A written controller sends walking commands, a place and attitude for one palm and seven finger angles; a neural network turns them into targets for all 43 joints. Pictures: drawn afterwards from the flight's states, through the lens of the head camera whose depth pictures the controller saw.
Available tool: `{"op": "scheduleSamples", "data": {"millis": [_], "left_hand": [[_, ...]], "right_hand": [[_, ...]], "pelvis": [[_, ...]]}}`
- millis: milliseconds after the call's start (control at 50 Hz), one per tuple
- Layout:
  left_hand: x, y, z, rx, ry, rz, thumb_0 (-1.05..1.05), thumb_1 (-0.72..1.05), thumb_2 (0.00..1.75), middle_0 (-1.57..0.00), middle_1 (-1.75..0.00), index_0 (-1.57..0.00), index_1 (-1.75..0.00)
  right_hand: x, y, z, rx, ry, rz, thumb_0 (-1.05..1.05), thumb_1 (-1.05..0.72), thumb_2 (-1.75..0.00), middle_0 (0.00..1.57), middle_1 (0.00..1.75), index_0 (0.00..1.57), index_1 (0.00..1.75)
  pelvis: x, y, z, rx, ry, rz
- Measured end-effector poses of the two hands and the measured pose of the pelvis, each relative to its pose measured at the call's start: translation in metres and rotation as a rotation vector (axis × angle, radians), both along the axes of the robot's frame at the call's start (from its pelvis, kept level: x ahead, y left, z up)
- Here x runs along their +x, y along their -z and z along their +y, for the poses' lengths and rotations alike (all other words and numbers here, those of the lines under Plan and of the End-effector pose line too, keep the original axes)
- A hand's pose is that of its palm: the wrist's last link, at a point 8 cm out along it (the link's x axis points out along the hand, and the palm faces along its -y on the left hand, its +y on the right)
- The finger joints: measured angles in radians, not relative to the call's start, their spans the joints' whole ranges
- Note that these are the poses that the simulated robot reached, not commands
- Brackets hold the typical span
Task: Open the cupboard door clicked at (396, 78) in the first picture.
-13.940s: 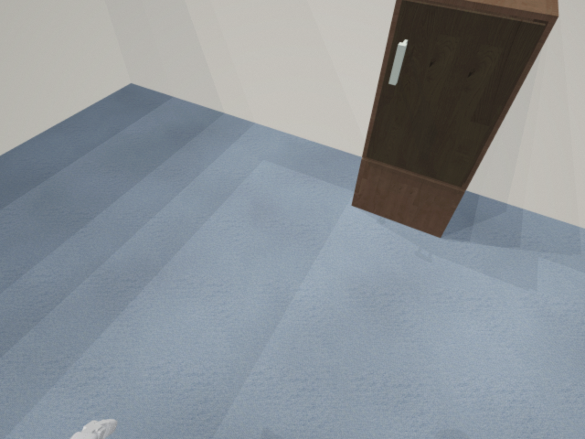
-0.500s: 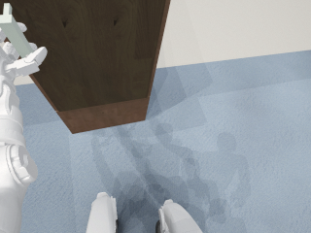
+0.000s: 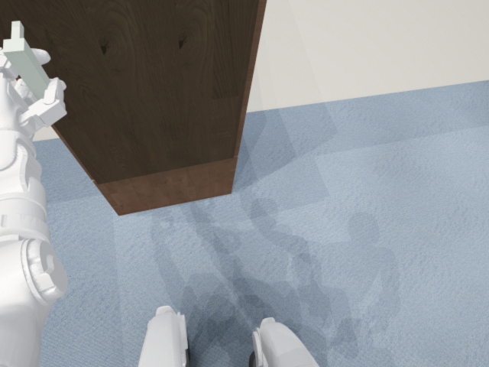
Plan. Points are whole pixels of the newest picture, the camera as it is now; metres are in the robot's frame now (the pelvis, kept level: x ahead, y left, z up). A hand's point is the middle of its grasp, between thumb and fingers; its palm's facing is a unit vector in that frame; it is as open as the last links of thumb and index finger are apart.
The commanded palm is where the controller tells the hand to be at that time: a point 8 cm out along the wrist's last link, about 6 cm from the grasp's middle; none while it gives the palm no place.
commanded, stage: pull the door open along its arc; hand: left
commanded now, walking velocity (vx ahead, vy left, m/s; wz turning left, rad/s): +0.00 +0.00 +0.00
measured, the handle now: (38, 71) +0.56 +0.28 +0.08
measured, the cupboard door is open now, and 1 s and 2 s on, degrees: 2 45 44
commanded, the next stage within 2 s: open thumb and fingers to let go in 0.92 s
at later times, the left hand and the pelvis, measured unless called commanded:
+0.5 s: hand (98, 157) +0.41 +0.18 +0.08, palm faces +0.54 -0.84 +0.08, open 6.5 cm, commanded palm +0.34 +0.21 +0.07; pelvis +0.01 -0.01 +0.02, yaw +2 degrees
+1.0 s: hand (183, 214) +0.32 +0.07 +0.08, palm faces +0.51 -0.86 -0.01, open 6.4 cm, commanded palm +0.28 +0.11 +0.07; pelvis +0.01 -0.04 +0.03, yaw +6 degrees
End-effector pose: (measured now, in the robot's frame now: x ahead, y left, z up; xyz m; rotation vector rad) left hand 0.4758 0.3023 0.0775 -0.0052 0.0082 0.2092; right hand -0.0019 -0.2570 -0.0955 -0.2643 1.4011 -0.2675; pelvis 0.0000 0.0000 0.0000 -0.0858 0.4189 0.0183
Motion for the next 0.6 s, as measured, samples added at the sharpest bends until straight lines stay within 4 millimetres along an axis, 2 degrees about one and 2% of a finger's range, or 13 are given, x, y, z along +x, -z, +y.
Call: {"op": "scheduleSamples", "data": {"millis": [140, 280, 380, 460, 600], "left_hand": [[-0.022, 0.0, -0.009, 0.006, 0.019, -0.009, 0.01, 0.67, 0.78, -0.28, -1.32, -0.29, -1.31], [-0.059, 0.001, -0.029, -0.016, 0.029, -0.017, 0.01, 0.66, 0.77, -0.29, -1.31, -0.28, -1.3], [-0.086, 0.004, -0.054, -0.101, -0.17, -0.041, 0.01, 0.65, 0.77, -0.29, -1.31, -0.31, -1.28], [-0.105, 0.003, -0.077, -0.089, -0.305, -0.042, 0.01, 0.65, 0.79, -0.3, -1.29, -0.31, -1.27], [-0.134, 0.001, -0.112, -0.013, -0.424, -0.022, -0.01, 0.66, 0.8, -0.32, -1.29, -0.3, -1.3]], "right_hand": [[0.012, -0.004, 0.0, 0.018, 0.003, -0.031, 0.01, -0.9, -0.9, 0.2, 0.3, 0.21, 0.3], [0.048, -0.013, 0.001, 0.039, -0.031, -0.135, 0.01, -0.9, -0.9, 0.2, 0.3, 0.21, 0.3], [0.086, -0.016, 0.005, 0.061, -0.102, -0.233, 0.01, -0.9, -0.9, 0.2, 0.3, 0.21, 0.3], [0.113, -0.016, 0.011, 0.096, -0.162, -0.299, 0.01, -0.9, -0.9, 0.2, 0.3, 0.2, 0.3], [0.141, -0.013, 0.019, 0.15, -0.231, -0.359, 0.01, -0.9, -0.9, 0.2, 0.3, 0.21, 0.3]], "pelvis": [[0.005, -0.008, 0.0, 0.011, 0.002, -0.023], [0.011, -0.018, -0.001, 0.024, -0.004, -0.065], [0.012, -0.022, -0.002, 0.033, -0.013, -0.084], [0.011, -0.022, -0.005, 0.044, -0.02, -0.098], [0.009, -0.021, -0.016, 0.058, -0.039, -0.124]]}}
